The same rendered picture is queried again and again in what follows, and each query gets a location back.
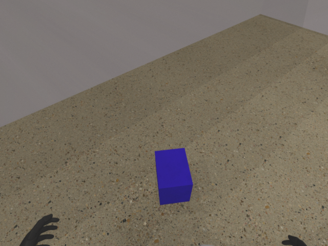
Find carton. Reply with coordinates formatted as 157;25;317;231
155;148;193;205

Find robot left hand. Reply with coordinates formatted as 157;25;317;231
19;214;59;246

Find robot right hand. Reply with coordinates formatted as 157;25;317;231
282;235;307;246

